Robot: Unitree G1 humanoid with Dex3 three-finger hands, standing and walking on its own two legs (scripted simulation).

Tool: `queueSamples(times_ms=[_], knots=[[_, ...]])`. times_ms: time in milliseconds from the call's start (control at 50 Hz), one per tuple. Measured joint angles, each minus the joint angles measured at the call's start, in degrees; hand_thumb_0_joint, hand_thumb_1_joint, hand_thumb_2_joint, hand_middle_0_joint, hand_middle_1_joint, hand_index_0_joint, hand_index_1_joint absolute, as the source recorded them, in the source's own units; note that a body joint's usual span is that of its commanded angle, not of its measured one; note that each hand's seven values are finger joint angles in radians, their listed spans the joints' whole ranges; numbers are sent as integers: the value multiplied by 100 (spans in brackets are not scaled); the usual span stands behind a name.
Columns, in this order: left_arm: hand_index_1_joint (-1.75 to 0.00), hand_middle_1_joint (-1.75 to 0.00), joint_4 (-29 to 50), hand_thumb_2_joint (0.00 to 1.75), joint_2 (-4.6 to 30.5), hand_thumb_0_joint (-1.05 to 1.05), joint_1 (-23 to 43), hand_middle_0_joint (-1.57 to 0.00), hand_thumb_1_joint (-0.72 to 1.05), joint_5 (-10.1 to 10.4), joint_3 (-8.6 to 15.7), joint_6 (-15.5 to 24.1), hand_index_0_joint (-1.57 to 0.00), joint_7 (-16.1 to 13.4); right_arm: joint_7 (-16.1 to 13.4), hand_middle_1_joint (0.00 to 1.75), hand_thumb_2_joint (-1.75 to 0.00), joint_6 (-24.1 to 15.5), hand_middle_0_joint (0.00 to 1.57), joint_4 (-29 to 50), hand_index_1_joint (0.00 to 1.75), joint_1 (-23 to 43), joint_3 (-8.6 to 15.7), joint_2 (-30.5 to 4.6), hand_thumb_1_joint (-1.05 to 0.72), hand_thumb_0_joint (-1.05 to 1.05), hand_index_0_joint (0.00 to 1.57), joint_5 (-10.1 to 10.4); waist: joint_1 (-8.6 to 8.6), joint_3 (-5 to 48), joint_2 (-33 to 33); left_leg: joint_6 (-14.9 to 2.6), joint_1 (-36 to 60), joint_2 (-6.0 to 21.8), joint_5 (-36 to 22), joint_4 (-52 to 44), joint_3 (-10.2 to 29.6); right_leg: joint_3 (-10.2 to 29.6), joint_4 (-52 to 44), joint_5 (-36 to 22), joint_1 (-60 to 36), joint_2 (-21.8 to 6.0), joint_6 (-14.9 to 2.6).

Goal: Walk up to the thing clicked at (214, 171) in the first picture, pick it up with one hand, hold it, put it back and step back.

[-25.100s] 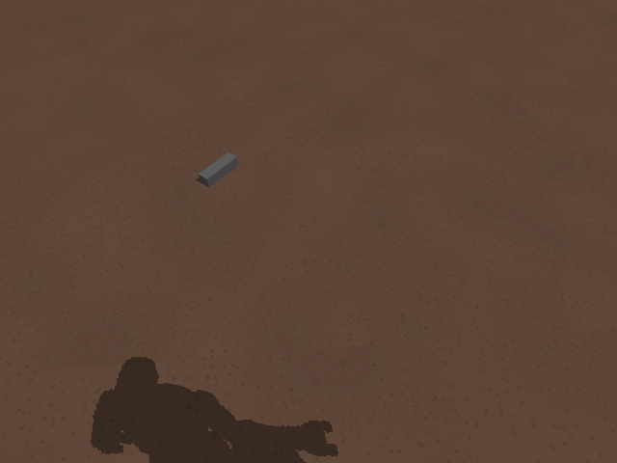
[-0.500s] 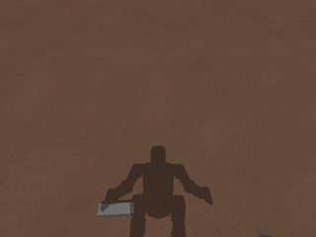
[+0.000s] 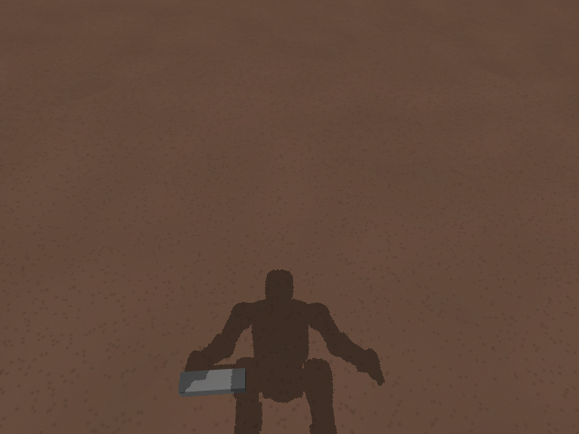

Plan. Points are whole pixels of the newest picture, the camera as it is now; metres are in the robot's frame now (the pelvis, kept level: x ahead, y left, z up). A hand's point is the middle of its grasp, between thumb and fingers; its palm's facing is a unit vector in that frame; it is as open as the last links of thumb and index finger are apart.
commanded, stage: stand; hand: left
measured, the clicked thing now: (213, 382) +0.39 +0.22 -0.75
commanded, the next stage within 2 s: walk up in 0.42 s
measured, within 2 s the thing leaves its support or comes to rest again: neither
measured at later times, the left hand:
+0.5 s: hand out of the picture +0.05 +0.26 -0.17, palm faces -0.01 -0.94 -0.35, open 7.4 cm
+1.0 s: hand out of the picture -0.03 +0.22 -0.15, palm faces +0.06 -0.90 -0.43, open 7.4 cm
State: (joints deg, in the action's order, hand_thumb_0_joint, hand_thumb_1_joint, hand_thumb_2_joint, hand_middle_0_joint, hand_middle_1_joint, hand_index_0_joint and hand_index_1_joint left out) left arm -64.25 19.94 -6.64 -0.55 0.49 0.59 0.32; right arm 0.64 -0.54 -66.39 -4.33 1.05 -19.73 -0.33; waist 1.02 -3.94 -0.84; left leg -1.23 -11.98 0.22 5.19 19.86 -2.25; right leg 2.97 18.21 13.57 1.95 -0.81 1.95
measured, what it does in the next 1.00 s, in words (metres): walks backwards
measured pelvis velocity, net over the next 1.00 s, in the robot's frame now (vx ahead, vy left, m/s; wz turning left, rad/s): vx -0.13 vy -0.05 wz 0.07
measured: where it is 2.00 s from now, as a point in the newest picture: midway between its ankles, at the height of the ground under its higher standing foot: outside the picture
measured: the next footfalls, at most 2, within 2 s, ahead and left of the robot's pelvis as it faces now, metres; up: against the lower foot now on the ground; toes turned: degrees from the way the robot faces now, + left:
left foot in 1.10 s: -0.17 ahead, +0.08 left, +0.00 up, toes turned +4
right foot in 1.46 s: -0.28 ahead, -0.17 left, +0.00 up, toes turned +3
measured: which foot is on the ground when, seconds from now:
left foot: down 0.00-0.70, up 0.72-1.00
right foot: down 0.00-1.00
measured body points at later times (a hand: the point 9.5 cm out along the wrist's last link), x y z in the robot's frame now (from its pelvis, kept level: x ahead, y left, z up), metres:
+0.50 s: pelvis -0.01 +0.00 +0.00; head +0.01 +0.01 +0.44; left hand +0.05 +0.31 -0.14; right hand +0.08 -0.30 -0.13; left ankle +0.07 +0.10 -0.75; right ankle -0.04 -0.14 -0.74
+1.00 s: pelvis -0.13 -0.05 -0.02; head -0.05 -0.07 +0.42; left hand -0.03 +0.26 -0.12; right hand -0.04 -0.36 -0.16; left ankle -0.20 +0.08 -0.70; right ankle -0.08 -0.14 -0.75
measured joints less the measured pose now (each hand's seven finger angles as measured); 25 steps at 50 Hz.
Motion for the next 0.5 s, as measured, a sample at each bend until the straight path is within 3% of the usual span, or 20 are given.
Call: queueSamples(times_ms=[420,500], knots=[[-30,-30,18,90,40,1,-326,-20,91,-23,-31,-13,-20,-17,7,30,-90,-2,21,-17,30,6,49,47,-91,1,21,12,-61,97,13,-76,-2,-119,-36,-50,-15,-3,100,55,60,-117,64],[-30,-30,250,90,116,1,-189,-20,91,54,74,-100,-20,-88,14,30,-90,63,21,186,30,213,103,16,-91,1,21,52,-78,-170,-20,-89,-302,-96,-48,190,-31,-38,972,307,649,-76,-118]])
